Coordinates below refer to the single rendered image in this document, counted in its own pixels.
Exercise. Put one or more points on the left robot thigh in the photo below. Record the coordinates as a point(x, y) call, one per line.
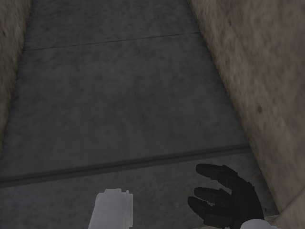
point(113, 209)

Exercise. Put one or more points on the right robot hand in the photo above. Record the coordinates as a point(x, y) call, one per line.
point(229, 210)

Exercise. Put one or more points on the right robot forearm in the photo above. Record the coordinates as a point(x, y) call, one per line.
point(256, 224)

